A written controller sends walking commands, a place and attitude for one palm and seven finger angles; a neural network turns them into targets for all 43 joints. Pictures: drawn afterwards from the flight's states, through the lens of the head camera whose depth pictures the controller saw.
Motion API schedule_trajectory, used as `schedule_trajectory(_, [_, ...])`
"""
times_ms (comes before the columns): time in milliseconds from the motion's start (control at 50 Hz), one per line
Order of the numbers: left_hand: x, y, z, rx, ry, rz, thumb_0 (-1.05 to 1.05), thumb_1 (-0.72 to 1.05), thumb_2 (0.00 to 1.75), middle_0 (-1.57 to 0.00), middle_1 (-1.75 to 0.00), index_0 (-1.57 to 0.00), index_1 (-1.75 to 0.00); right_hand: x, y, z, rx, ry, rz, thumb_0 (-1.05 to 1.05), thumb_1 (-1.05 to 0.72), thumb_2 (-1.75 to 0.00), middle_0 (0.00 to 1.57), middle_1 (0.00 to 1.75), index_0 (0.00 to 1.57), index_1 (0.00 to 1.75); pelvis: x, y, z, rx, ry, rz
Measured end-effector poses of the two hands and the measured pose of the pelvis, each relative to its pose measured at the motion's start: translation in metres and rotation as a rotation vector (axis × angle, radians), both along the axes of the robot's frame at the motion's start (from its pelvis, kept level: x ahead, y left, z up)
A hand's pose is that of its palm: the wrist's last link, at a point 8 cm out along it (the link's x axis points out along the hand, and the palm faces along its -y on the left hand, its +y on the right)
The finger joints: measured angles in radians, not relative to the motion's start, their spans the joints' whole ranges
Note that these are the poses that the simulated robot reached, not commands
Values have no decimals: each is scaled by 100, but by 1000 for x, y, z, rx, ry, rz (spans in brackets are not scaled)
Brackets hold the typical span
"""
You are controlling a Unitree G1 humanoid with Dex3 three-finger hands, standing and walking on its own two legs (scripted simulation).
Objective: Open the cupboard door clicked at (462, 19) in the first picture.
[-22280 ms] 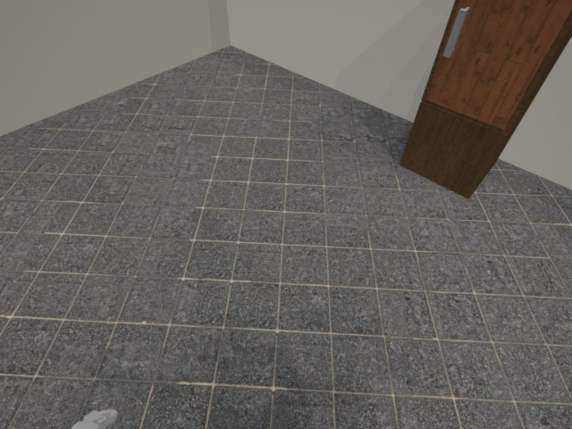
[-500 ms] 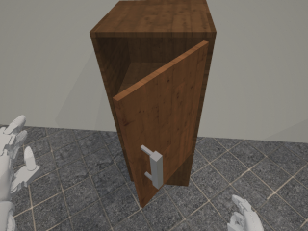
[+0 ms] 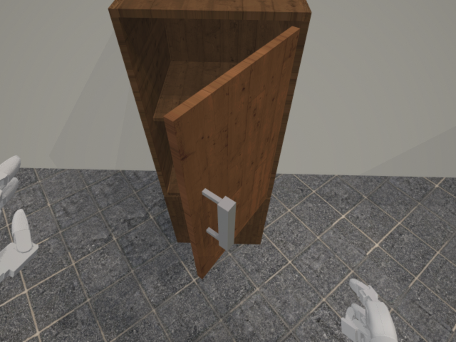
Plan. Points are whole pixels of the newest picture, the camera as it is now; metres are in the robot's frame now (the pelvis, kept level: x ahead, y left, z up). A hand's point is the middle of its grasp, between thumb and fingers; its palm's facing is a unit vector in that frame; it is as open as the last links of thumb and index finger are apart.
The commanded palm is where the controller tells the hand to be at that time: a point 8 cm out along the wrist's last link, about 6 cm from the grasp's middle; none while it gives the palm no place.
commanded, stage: step back with the hand held close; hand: left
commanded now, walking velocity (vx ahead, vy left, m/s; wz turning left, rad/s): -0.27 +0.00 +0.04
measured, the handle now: (217, 220) +0.36 +0.05 -0.04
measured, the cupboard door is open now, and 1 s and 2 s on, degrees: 55 55 55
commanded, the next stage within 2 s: stop stepping back and stand still in 0.66 s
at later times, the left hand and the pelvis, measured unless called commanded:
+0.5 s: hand out of the picture +0.09 +0.28 +0.15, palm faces +0.47 -0.77 -0.44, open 7.4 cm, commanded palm +0.03 +0.32 +0.17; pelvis -0.09 +0.01 -0.01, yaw +5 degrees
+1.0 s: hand out of the picture -0.01 +0.23 +0.16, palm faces +0.32 -0.77 -0.55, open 7.4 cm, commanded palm -0.05 +0.27 +0.17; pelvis -0.20 -0.02 -0.02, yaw -3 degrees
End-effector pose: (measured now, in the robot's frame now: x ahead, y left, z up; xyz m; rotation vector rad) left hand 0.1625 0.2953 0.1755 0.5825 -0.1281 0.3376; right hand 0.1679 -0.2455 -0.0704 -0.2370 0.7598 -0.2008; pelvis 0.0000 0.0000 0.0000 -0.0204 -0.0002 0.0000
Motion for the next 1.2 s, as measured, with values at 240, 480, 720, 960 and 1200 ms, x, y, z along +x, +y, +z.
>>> schedule_trajectory(240, [-60, 17, -1, 56, -89, 52, 2, 88, 90, -22, -31, -21, -30, -39, 23, -7, -5, -32, 84, 1, -90, -90, 21, 30, 20, 30, -45, 6, -12, -6, -13, 64])
schedule_trajectory(480, [-114, 20, -7, -22, -141, 67, 2, 88, 90, -22, -31, -21, -30, -76, 30, -13, -34, 10, 120, 1, -90, -90, 21, 30, 20, 31, -85, 12, -14, -25, -1, 78])
schedule_trajectory(720, [-144, 22, 7, -7, -142, 5, 2, 89, 90, -21, -30, -21, -30, -130, 46, 5, -5, -30, 126, 1, -90, -90, 21, 30, 20, 31, -143, 11, -2, -50, 81, 13])
schedule_trajectory(960, [-198, -29, 7, 75, -81, -140, 2, 88, 90, -22, -31, -21, -30, -223, 0, -28, 28, 37, 46, 1, -90, -90, 21, 30, 21, 31, -208, -17, -19, 3, 63, -40])
schedule_trajectory(1200, [-200, -22, -7, -40, -146, -6, 2, 89, 90, -21, -30, -21, -30, -289, -36, -30, 8, -12, -84, 1, -90, -90, 20, 30, 20, 30, -229, -21, -20, 55, -22, -41])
